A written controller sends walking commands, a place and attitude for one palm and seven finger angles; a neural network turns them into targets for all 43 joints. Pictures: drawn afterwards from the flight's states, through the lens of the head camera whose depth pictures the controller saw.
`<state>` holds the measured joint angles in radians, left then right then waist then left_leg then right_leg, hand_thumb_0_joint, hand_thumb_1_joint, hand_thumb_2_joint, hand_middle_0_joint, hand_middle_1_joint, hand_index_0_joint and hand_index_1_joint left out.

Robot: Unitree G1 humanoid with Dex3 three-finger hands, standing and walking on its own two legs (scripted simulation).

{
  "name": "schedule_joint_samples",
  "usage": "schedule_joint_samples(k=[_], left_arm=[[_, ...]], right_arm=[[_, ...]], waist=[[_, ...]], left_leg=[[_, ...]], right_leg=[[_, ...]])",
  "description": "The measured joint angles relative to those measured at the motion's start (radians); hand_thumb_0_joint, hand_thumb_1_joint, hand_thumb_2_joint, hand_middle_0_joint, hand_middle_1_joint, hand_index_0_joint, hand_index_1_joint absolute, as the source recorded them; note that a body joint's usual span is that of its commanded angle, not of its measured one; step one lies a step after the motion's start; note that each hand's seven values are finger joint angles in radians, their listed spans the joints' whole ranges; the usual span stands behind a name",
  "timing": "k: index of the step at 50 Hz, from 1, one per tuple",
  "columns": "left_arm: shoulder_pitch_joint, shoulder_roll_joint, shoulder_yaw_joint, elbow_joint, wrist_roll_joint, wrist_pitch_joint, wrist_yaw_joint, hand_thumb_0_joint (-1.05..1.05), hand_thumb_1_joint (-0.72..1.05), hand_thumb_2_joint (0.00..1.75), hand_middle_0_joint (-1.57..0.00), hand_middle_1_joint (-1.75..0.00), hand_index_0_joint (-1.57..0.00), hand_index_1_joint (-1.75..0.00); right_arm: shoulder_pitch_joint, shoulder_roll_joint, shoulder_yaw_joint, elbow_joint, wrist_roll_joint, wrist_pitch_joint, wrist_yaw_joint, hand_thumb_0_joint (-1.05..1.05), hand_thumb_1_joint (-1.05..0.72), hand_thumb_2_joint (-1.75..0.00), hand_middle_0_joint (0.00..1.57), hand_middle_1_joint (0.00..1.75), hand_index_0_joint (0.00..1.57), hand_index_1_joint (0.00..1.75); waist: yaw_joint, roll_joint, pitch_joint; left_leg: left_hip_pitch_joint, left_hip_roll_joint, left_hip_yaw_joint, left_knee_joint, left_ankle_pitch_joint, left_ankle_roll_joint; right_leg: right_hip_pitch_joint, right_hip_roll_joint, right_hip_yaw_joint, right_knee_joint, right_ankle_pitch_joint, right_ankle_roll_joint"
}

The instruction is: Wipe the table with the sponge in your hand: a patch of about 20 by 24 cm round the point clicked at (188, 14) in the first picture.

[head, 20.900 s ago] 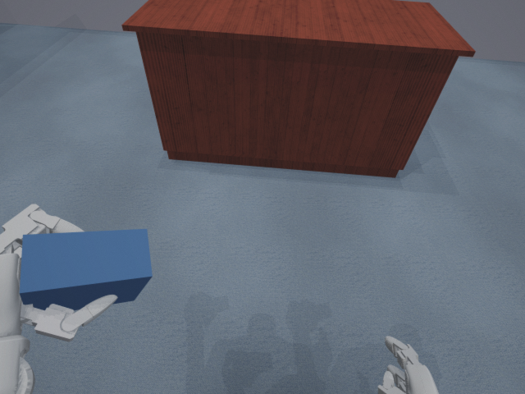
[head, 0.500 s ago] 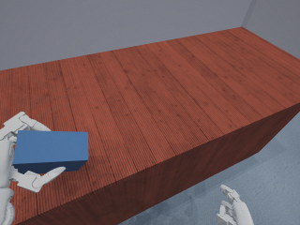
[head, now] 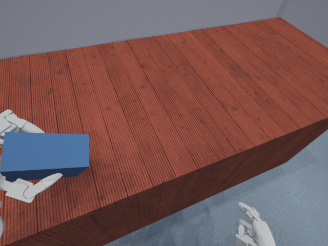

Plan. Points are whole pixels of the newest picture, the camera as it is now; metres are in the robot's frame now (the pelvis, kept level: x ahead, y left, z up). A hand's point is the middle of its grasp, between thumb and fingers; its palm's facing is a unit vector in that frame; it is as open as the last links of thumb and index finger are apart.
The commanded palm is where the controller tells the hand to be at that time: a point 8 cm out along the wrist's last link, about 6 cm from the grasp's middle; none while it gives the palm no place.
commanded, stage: come to a stop and stand still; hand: left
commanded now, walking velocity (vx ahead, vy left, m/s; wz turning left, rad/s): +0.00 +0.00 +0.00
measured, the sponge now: (59, 157) +0.24 +0.22 +0.13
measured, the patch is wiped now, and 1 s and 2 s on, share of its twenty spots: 0.00 0.00 0.00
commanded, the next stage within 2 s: look again from close up in 0.10 s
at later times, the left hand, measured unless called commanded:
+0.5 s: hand (35, 173) +0.20 +0.23 +0.16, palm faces +0.35 -0.87 -0.36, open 10.0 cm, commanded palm +0.14 +0.27 +0.18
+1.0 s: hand (25, 169) +0.21 +0.26 +0.15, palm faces +0.34 -0.85 -0.40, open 10.0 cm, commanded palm +0.15 +0.29 +0.18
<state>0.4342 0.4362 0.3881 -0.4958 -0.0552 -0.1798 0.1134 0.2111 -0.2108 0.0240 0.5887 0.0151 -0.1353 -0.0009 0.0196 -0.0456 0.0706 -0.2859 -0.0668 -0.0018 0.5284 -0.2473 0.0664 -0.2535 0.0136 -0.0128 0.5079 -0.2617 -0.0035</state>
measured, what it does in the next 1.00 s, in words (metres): stands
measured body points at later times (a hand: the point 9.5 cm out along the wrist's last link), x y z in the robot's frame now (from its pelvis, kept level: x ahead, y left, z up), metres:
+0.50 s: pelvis -0.02 -0.01 +0.01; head -0.02 +0.01 +0.46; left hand +0.17 +0.28 +0.18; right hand +0.14 -0.24 -0.06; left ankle +0.02 +0.07 -0.73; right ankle +0.00 -0.12 -0.73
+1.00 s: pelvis -0.02 +0.01 +0.00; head +0.00 +0.03 +0.45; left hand +0.18 +0.30 +0.17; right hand +0.14 -0.21 -0.07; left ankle +0.02 +0.07 -0.73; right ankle +0.00 -0.12 -0.73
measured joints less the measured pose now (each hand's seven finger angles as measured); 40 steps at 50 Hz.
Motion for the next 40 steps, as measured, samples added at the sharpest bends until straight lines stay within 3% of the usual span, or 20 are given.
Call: schedule_joint_samples(k=[7,15,32,34,36,38,40], left_arm=[[0.002,-0.060,-0.019,0.005,-0.005,-0.018,-0.008,-0.01,-0.48,1.03,-0.75,-1.33,-0.74,-1.34],[-0.016,-0.095,-0.055,0.080,0.005,0.028,-0.014,-0.01,-0.48,1.03,-0.75,-1.33,-0.74,-1.34],[0.014,-0.083,-0.053,0.079,0.010,0.011,-0.011,-0.01,-0.48,1.03,-0.75,-1.33,-0.74,-1.34],[-0.104,-0.001,-0.026,0.128,0.069,-0.022,-0.054,-0.01,-0.48,1.03,-0.75,-1.33,-0.74,-1.34],[-0.198,0.043,0.021,0.212,0.044,-0.073,-0.059,-0.01,-0.48,1.03,-0.76,-1.33,-0.75,-1.34],[-0.194,0.020,0.054,0.218,0.016,-0.074,-0.044,-0.01,-0.48,1.03,-0.75,-1.33,-0.74,-1.34],[-0.135,-0.022,0.045,0.176,0.006,-0.082,-0.033,-0.01,-0.48,1.03,-0.75,-1.34,-0.74,-1.34]], right_arm=[[-0.024,0.009,0.009,-0.014,0.007,0.009,-0.012,0.02,-0.91,-0.90,0.20,0.30,0.20,0.30],[-0.023,0.015,0.024,-0.033,0.004,0.020,-0.034,0.02,-0.91,-0.90,0.20,0.30,0.20,0.30],[0.039,-0.014,0.009,-0.004,0.003,0.011,-0.049,0.02,-0.91,-0.90,0.20,0.30,0.20,0.30],[0.058,-0.008,0.002,-0.001,-0.012,-0.014,-0.048,0.02,-0.91,-0.90,0.20,0.30,0.20,0.30],[0.044,-0.004,0.007,0.018,-0.011,-0.022,-0.029,0.02,-0.91,-0.90,0.20,0.30,0.20,0.30],[0.032,-0.006,0.004,0.012,-0.006,-0.027,-0.004,0.02,-0.91,-0.90,0.20,0.30,0.20,0.30],[0.033,-0.008,-0.001,0.001,-0.004,-0.037,0.007,0.02,-0.91,-0.90,0.20,0.30,0.20,0.30]], waist=[[0.016,0.033,-0.027],[0.003,0.039,-0.046],[-0.017,0.041,-0.057],[0.013,0.032,-0.040],[0.027,0.026,-0.027],[0.017,0.034,-0.018],[0.005,0.043,-0.021]], left_leg=[[0.017,0.013,0.005,-0.022,0.014,-0.005],[0.035,0.025,0.010,-0.050,0.039,-0.009],[0.036,0.035,0.017,-0.070,0.064,-0.012],[0.009,0.039,0.006,-0.046,0.062,-0.012],[-0.004,0.044,0.007,-0.036,0.065,-0.015],[0.000,0.046,0.021,-0.034,0.062,-0.012],[0.005,0.040,0.035,-0.039,0.058,-0.006]], right_leg=[[0.022,0.012,0.006,-0.041,0.031,-0.003],[0.041,0.024,0.012,-0.078,0.064,-0.009],[0.045,0.032,0.019,-0.112,0.100,-0.011],[0.030,0.037,0.006,-0.105,0.102,-0.010],[0.018,0.041,0.006,-0.101,0.108,-0.016],[0.016,0.042,0.020,-0.097,0.111,-0.015],[0.013,0.035,0.033,-0.088,0.104,-0.007]])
